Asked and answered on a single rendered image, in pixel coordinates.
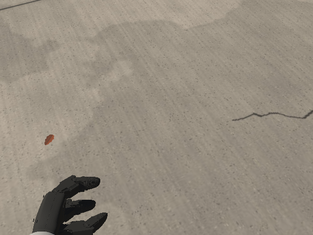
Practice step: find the robot left hand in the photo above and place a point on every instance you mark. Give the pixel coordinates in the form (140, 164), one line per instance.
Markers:
(57, 207)

